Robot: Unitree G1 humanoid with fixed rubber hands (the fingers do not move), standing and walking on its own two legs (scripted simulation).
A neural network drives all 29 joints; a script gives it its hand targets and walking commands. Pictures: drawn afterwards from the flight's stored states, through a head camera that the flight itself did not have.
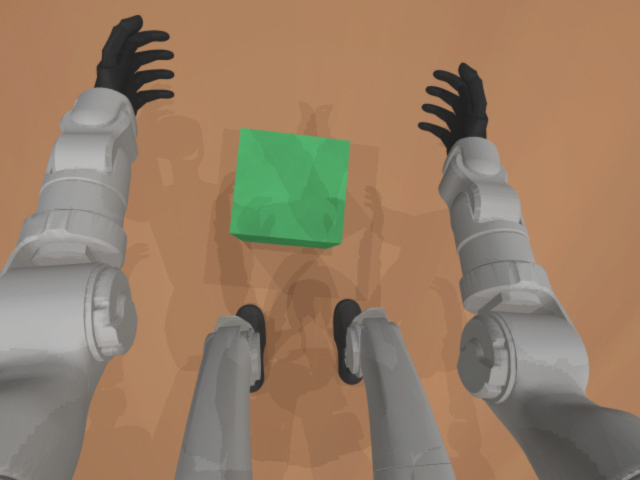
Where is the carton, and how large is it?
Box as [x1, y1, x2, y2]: [230, 128, 349, 248]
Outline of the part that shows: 241,128 230,233 241,240 321,248 327,248 341,243 349,141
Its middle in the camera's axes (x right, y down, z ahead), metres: -0.06 -0.09 +0.85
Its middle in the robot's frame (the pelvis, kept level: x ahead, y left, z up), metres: +0.48 +0.00 -0.51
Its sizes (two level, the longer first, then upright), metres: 0.210 0.200 0.250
